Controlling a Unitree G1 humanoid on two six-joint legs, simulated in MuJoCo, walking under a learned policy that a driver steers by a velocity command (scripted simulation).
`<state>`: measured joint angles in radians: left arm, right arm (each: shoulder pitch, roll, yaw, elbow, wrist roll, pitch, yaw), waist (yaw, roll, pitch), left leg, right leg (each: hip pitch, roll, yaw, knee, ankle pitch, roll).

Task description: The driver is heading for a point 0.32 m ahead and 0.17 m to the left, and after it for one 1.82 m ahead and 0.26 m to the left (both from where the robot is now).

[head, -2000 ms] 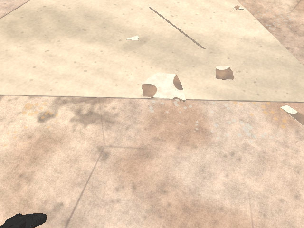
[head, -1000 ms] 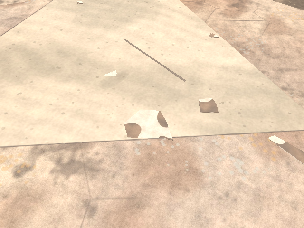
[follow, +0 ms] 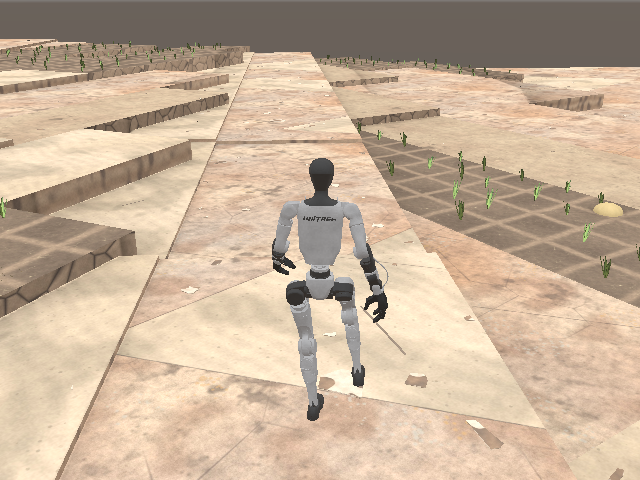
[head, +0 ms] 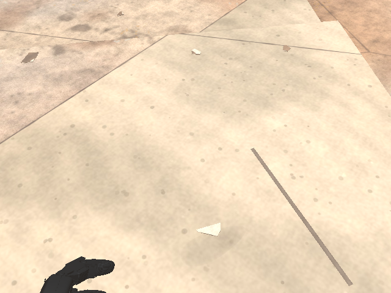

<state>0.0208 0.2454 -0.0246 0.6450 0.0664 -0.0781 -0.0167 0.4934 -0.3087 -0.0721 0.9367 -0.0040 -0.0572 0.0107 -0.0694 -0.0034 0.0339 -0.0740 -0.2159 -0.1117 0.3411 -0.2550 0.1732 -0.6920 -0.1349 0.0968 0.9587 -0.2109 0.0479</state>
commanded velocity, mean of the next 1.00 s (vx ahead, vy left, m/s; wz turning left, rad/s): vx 1.00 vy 0.00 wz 0.49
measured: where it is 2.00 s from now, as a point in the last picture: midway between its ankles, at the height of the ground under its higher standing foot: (101, 88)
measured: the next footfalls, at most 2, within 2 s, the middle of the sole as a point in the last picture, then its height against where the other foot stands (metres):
right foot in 0.18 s outside the picture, level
left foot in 0.60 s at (147, 233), level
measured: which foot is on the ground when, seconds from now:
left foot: down 0.00-0.18, up 0.20-0.58, down 0.60-1.00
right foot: up 0.00-0.16, down 0.18-0.62, up 0.64-1.00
